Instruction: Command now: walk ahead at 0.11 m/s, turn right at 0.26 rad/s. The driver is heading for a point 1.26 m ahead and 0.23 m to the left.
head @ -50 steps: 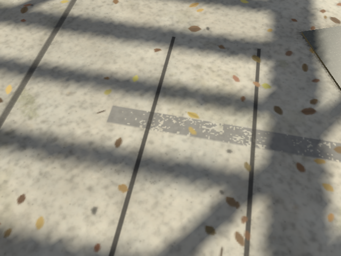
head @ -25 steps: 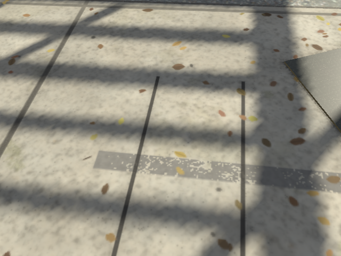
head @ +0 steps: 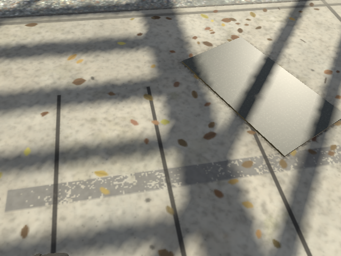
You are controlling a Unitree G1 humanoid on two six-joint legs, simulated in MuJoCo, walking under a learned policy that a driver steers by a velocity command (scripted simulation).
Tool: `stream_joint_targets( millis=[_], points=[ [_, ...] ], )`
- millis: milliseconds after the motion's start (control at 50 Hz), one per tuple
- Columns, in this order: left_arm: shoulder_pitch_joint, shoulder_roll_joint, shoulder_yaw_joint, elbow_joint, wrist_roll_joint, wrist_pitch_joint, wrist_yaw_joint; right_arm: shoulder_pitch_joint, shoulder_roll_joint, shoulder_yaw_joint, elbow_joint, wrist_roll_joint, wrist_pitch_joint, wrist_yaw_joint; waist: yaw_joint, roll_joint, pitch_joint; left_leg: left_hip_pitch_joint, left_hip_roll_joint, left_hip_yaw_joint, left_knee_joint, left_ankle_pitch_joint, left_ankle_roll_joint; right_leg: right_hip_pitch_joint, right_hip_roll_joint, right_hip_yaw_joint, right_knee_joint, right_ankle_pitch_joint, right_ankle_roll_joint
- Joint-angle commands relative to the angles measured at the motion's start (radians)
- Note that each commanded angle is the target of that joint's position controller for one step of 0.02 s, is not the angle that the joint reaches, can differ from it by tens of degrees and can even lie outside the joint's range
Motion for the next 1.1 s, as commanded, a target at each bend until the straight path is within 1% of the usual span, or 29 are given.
stream_joint_targets(
  millis=[20, 60, 100, 120, 140, 160, 180, 220, 260, 320, 400, 500, 540, 560, 580, 600, 620, 640, 660, 680, 700, 720, 780, 880, 940, 1000, 1060, 1080, 1100],
  points=[
    [-0.046, 0.028, -0.004, -0.076, -0.009, -0.018, -0.017, -0.004, -0.164, -0.033, -0.061, 0.014, -0.023, 0.016, -0.009, 0.201, -0.048, -0.052, 0.202, -0.166, -0.176, -0.022, 0.177, 0.197, 0.018, -0.111, -0.17, -0.055, -0.032],
    [-0.034, 0.045, 0.004, -0.07, -0.016, -0.035, -0.022, 0.015, -0.185, -0.037, -0.052, 0.029, -0.026, 0.028, -0.002, 0.194, 0.02, -0.067, 0.214, -0.223, -0.159, -0.16, 0.173, 0.258, 0.043, -0.149, -0.336, -0.081, -0.081],
    [0.068, 0.079, 0.024, -0.037, -0.016, -0.059, -0.013, 0.039, -0.155, -0.027, -0.039, 0.026, -0.037, 0.034, 0.046, 0.152, -0.005, -0.132, 0.182, -0.232, -0.03, -0.104, 0.121, 0.471, 0.024, -0.095, -0.445, -0.025, -0.134],
    [0.212, 0.142, 0.044, -0.011, -0.005, -0.07, 0.0, 0.0, -0.078, -0.004, -0.06, 0.004, -0.055, 0.043, 0.097, -0.005, -0.094, -0.297, 0.093, -0.118, 0.282, -0.125, 0.047, 0.69, -0.161, 0.126, -0.45, 0.197, -0.192],
    [0.327, 0.253, 0.079, 0.024, 0.016, -0.08, -0.006, -0.025, -0.059, 0.004, -0.115, 0.026, -0.081, 0.041, 0.13, -0.297, -0.127, -0.61, -0.036, -0.041, 0.579, -0.335, -0.008, 0.788, -0.386, 0.509, -0.591, 0.023, -0.373],
    [0.392, 0.197, 0.067, 0.046, 0.014, -0.101, -0.012, -0.101, -0.148, -0.026, -0.12, 0.05, -0.096, 0.04, 0.186, -0.159, -0.078, -0.729, -0.031, -0.182, 0.753, -0.361, -0.012, 0.783, -0.415, 0.586, -0.638, -0.046, -0.439],
    [0.359, 0.156, 0.053, 0.062, 0.011, -0.112, -0.01, -0.104, -0.159, -0.036, -0.12, 0.058, -0.093, 0.04, 0.15, -0.123, -0.023, -0.795, -0.018, -0.233, 0.817, -0.258, 0.008, 0.76, -0.379, 0.47, -0.626, -0.067, -0.393],
    [0.196, 0.083, 0.033, 0.04, -0.001, -0.123, -0.006, -0.072, -0.143, -0.039, -0.099, 0.035, -0.078, 0.03, 0.067, -0.087, 0.014, -0.73, 0.029, -0.264, 0.736, -0.034, 0.016, 0.618, -0.294, 0.275, -0.679, -0.043, -0.298],
    [0.143, 0.051, 0.027, 0.044, 0.015, -0.137, -0.004, -0.024, -0.123, -0.042, -0.075, 0.031, -0.065, 0.032, 0.024, -0.096, 0.021, -0.618, 0.024, -0.259, 0.696, 0.099, -0.01, 0.518, -0.247, 0.127, -0.727, 0.104, -0.258],
    [0.174, 0.067, 0.037, 0.08, 0.018, -0.152, 0.001, -0.053, -0.082, -0.029, -0.084, 0.025, -0.061, 0.038, 0.03, -0.021, 0.026, -0.596, 0.014, -0.251, 0.567, 0.22, -0.028, 0.508, -0.235, -0.011, -0.734, 0.25, -0.242],
    [0.205, 0.104, 0.047, 0.125, 0.006, -0.15, 0.017, -0.161, -0.044, -0.01, -0.131, 0.018, -0.062, 0.059, 0.069, -0.052, 0.048, -0.534, 0.015, -0.164, 0.354, 0.342, -0.021, 0.509, -0.231, -0.125, -0.743, 0.283, -0.223],
    [0.26, 0.154, 0.061, 0.17, -0.013, -0.135, 0.017, -0.257, -0.054, -0.005, -0.198, 0.023, -0.064, 0.087, 0.096, -0.051, 0.09, -0.504, 0.002, -0.074, 0.225, 0.193, 0.04, 0.616, -0.282, -0.188, -0.689, 0.366, -0.198],
    [0.244, 0.189, 0.066, 0.17, -0.019, -0.124, 0.019, -0.218, -0.084, -0.021, -0.209, 0.023, -0.064, 0.094, 0.051, -0.084, 0.038, -0.349, -0.061, 0.001, 0.208, 0.066, 0.085, 0.626, -0.278, -0.237, -0.56, 0.741, -0.176],
    [0.235, 0.204, 0.067, 0.169, -0.02, -0.117, 0.021, -0.118, -0.117, -0.041, -0.192, 0.027, -0.063, 0.095, -0.012, -0.09, -0.024, -0.195, -0.112, 0.034, 0.178, 0.054, 0.113, 0.614, -0.263, -0.267, -0.409, 0.934, -0.163],
    [0.225, 0.2, 0.06, 0.162, -0.019, -0.118, 0.025, 0.061, -0.18, -0.075, -0.147, 0.032, -0.062, 0.087, -0.104, -0.068, -0.115, 0.085, -0.151, 0.026, 0.12, 0.13, 0.155, 0.504, -0.228, -0.298, -0.174, 0.944, -0.133],
    [0.233, 0.143, 0.039, 0.124, 0.004, -0.13, 0.025, 0.206, -0.289, -0.109, -0.12, 0.038, -0.057, 0.066, -0.145, 0.09, -0.216, 0.446, 0.037, -0.316, 0.081, 0.099, 0.253, 0.151, -0.155, -0.302, 0.205, 0.502, -0.074],
    [0.276, 0.051, 0.0, 0.076, 0.007, -0.172, 0.008, 0.197, -0.354, -0.106, -0.135, 0.04, -0.07, 0.068, -0.052, 0.305, -0.382, 0.651, 0.274, -0.947, -0.135, -0.115, 0.434, -0.141, 0.054, -0.085, 0.508, -0.291, -0.04],
    [0.176, 0.143, 0.022, 0.064, -0.023, -0.205, -0.008, 0.224, -0.263, -0.077, -0.14, 0.022, -0.071, 0.064, -0.116, 0.192, -0.362, 0.664, 0.265, -0.908, -0.192, -0.14, 0.381, -0.256, 0.009, 0.056, 0.541, -0.238, -0.068],
    [0.127, 0.14, 0.018, 0.052, -0.033, -0.213, -0.01, 0.177, -0.21, -0.062, -0.133, 0.02, -0.075, 0.061, -0.095, 0.168, -0.238, 0.546, 0.236, -0.753, -0.176, -0.052, 0.343, -0.287, -0.03, 0.036, 0.496, -0.176, -0.09],
    [0.105, 0.123, 0.014, 0.051, -0.008, -0.215, 0.0, 0.086, -0.181, -0.052, -0.151, 0.025, -0.078, 0.06, -0.039, 0.046, -0.146, 0.365, 0.188, -0.634, -0.172, 0.074, 0.309, -0.228, -0.074, 0.031, 0.389, -0.109, -0.093],
    [0.099, 0.135, 0.023, 0.054, 0.02, -0.206, 0.008, 0.014, -0.147, -0.041, -0.167, 0.021, -0.081, 0.057, 0.003, 0.043, -0.105, 0.225, 0.154, -0.547, -0.189, 0.188, 0.289, -0.144, -0.105, 0.025, 0.302, -0.067, -0.086],
    [0.116, 0.137, 0.028, 0.056, 0.023, -0.19, 0.008, -0.026, -0.138, -0.037, -0.184, 0.013, -0.083, 0.054, 0.036, 0.065, -0.08, 0.128, 0.131, -0.509, -0.213, 0.254, 0.288, -0.079, -0.118, 0.027, 0.274, -0.044, -0.079],
    [0.118, 0.112, 0.021, 0.05, 0.03, -0.159, 0.006, -0.026, -0.148, -0.038, -0.173, 0.02, -0.094, 0.042, 0.062, 0.069, -0.048, 0.009, 0.104, -0.417, -0.245, 0.394, 0.289, -0.044, -0.109, -0.011, 0.161, 0.017, -0.042],
    [-0.062, 0.048, -0.015, 0.029, 0.02, -0.165, -0.016, 0.048, -0.154, -0.035, -0.122, 0.023, -0.095, 0.026, -0.02, 0.106, -0.002, -0.025, 0.036, -0.264, -0.241, 0.369, 0.206, 0.028, -0.062, -0.067, -0.241, 0.384, -0.038],
    [-0.147, 0.07, -0.016, 0.006, -0.002, -0.169, -0.033, 0.108, -0.173, -0.035, -0.093, 0.025, -0.102, 0.034, -0.066, 0.112, 0.025, 0.063, 0.098, -0.301, -0.249, 0.287, 0.202, 0.017, -0.047, -0.071, -0.341, 0.436, -0.069],
    [-0.192, 0.089, -0.014, -0.026, -0.007, -0.174, -0.052, 0.148, -0.184, -0.037, -0.065, 0.021, -0.096, 0.032, -0.073, 0.104, 0.05, 0.248, 0.165, -0.31, -0.197, 0.392, 0.187, -0.093, -0.037, -0.067, -0.384, 0.309, -0.125],
    [-0.09, 0.119, 0.0, -0.013, -0.006, -0.173, -0.062, 0.116, -0.207, -0.043, -0.066, 0.017, -0.082, 0.022, -0.006, 0.133, -0.019, 0.326, 0.161, -0.249, -0.062, 0.814, 0.147, 0.045, 0.028, -0.114, -0.398, 0.167, -0.183],
    [0.027, 0.146, 0.017, 0.016, -0.004, -0.171, -0.06, 0.088, -0.209, -0.042, -0.075, 0.016, -0.077, 0.019, 0.062, 0.125, -0.096, 0.303, 0.126, -0.199, 0.078, 0.98, 0.126, 0.219, 0.069, -0.143, -0.419, 0.195, -0.21],
    [0.185, 0.189, 0.033, 0.046, 0.001, -0.167, -0.054, 0.061, -0.193, -0.031, -0.096, 0.006, -0.077, 0.014, 0.139, 0.093, -0.197, 0.16, 0.09, -0.163, 0.296, 0.901, 0.092, 0.485, 0.002, -0.046, -0.4, 0.278, -0.259]
  ],
)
